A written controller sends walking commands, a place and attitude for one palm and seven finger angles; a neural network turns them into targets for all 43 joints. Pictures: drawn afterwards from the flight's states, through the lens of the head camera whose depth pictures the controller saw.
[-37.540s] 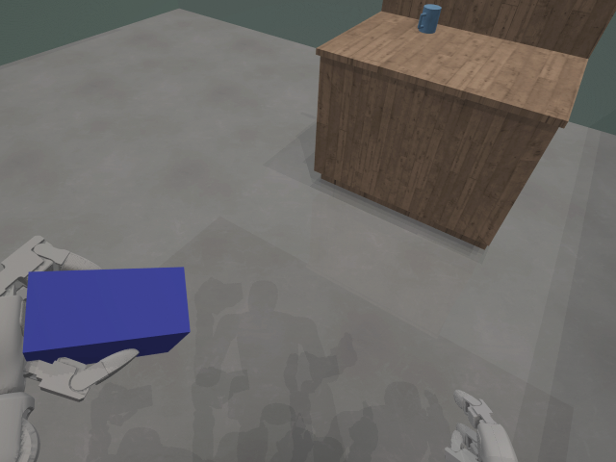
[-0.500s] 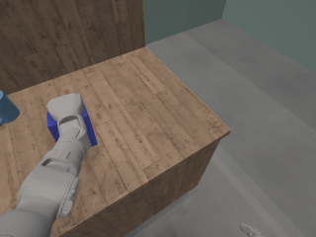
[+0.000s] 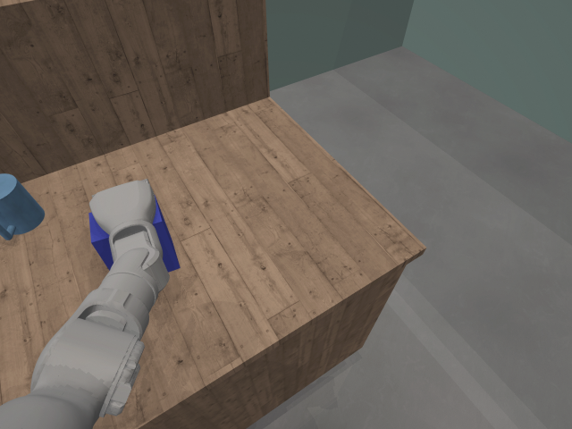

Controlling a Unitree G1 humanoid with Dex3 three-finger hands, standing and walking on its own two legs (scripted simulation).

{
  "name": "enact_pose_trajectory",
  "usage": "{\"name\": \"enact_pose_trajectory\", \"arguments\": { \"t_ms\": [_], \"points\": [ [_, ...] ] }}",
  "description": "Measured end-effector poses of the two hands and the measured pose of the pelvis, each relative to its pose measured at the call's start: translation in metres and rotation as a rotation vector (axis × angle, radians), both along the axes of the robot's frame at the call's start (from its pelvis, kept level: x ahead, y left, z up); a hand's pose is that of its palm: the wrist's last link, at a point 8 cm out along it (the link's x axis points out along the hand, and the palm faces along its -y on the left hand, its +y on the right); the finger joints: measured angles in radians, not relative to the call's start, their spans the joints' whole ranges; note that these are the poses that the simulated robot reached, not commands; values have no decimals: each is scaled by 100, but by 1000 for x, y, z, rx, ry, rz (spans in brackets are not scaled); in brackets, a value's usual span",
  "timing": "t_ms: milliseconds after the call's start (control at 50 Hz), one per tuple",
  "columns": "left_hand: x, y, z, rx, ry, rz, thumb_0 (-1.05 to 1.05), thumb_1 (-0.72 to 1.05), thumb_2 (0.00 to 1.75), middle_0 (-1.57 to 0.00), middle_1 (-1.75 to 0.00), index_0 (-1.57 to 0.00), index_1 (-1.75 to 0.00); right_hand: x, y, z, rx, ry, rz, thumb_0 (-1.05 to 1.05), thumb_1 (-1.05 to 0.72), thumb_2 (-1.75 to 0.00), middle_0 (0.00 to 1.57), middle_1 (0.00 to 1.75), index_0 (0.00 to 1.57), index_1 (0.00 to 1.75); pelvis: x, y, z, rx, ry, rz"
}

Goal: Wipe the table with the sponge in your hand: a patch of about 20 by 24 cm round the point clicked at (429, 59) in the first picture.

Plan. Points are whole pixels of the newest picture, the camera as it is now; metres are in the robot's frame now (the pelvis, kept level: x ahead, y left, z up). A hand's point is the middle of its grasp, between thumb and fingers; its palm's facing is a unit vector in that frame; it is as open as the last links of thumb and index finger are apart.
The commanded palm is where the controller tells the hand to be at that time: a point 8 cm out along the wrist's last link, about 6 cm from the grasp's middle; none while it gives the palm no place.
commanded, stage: wipe back along the third lane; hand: left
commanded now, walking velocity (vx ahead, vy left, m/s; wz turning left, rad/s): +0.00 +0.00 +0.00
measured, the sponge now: (141, 250) +0.40 +0.26 -0.03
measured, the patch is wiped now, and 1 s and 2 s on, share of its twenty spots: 1.00 1.00 1.00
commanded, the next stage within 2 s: none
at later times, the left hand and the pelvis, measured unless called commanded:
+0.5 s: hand (143, 253) +0.36 +0.23 +0.03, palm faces -0.01 -0.05 -1.00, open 10.3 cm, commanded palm +0.31 +0.19 +0.05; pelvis +0.03 +0.01 +0.01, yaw +2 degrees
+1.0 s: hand (161, 286) +0.31 +0.19 +0.02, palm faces +0.00 -0.04 -1.00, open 10.3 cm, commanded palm +0.27 +0.16 +0.05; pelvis +0.00 -0.01 +0.00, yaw +1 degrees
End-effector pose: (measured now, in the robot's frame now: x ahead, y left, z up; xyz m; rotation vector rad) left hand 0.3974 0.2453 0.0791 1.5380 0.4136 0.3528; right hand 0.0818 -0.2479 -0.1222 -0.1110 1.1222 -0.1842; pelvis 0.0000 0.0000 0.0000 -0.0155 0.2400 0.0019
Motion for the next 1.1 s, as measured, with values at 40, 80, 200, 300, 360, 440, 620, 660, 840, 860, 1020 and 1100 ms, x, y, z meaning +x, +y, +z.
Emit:
{"name": "enact_pose_trajectory", "arguments": {
  "t_ms": [40,80,200,300,360,440,620,660,840,860,1020,1100],
  "points": [
    [-4,-2,0,1,-6,-1,0,-51,104,-67,-133,-71,-135,14,4,3,8,-21,16,1,-90,-90,20,30,20,30,4,1,1,-1,-9,2],
    [-8,-3,0,-2,-12,2,0,-51,104,-67,-133,-70,-135,30,8,6,15,-49,33,1,-90,-90,20,30,20,30,7,3,2,-2,-18,3],
    [-20,-6,0,-25,-21,18,0,-50,104,-66,-134,-69,-136,88,22,22,25,-154,92,1,-90,-90,20,30,20,30,16,7,5,-3,-49,12],
    [-28,-11,0,-22,-18,19,0,-49,104,-65,-134,-69,-136,132,35,38,30,-234,147,1,-90,-90,20,30,20,30,22,9,6,-5,-68,23],
    [-34,-15,1,-20,-19,15,0,-49,104,-65,-135,-68,-137,153,44,47,38,-268,177,1,-90,-90,20,30,20,30,26,10,7,-6,-77,29],
    [-43,-19,1,-38,-26,17,-1,-49,104,-64,-135,-68,-137,172,54,55,52,-298,210,1,-90,-90,20,30,20,30,30,11,7,-7,-93,34],
    [-69,-35,2,-47,-32,-15,-1,-49,104,-64,-135,-67,-137,182,69,61,94,-316,254,1,-90,-90,20,30,20,30,28,11,6,-5,-131,39],
    [-74,-38,1,-49,-35,-21,-1,-48,104,-64,-135,-67,-137,179,70,60,99,-313,257,1,-90,-90,20,30,20,30,25,10,6,-3,-139,39],
    [-95,-52,1,-41,-41,-40,-1,-48,104,-63,-136,-67,-138,153,61,55,108,-295,244,1,-90,-90,20,30,20,30,10,3,5,6,-168,29],
    [-97,-54,1,-40,-41,-40,-1,-48,104,-63,-136,-67,-138,150,59,54,108,-294,240,1,-90,-90,20,30,20,30,8,2,5,8,-171,28],
    [-106,-64,0,-36,-34,-28,-1,-48,104,-63,-136,-67,-138,128,40,48,99,-285,209,1,-90,-90,20,30,20,30,-3,-9,4,18,-181,21],
    [-107,-68,0,-29,-24,-22,-1,-48,104,-63,-136,-67,-138,122,29,46,93,-284,195,1,-90,-90,20,30,20,30,-6,-15,5,22,-181,19]
  ]
}}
